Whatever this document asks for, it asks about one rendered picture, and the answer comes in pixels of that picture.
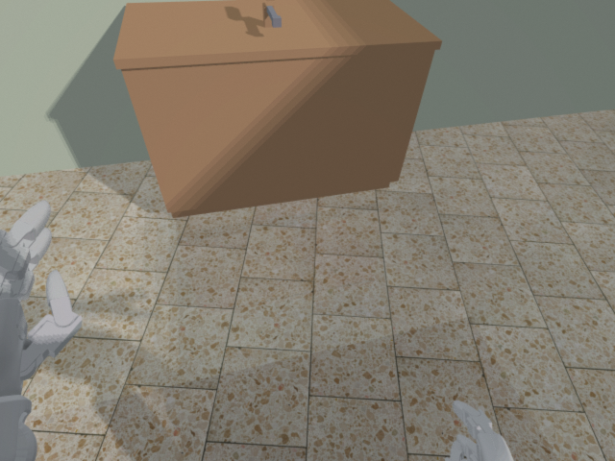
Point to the right robot hand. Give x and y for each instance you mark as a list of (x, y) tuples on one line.
[(489, 445)]

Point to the left robot hand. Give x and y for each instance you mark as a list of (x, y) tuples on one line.
[(21, 249)]

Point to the left robot forearm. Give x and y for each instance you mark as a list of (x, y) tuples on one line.
[(17, 441)]

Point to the tap lever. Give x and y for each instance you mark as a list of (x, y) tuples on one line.
[(276, 19)]

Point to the counter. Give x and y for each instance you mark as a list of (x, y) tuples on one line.
[(235, 113)]

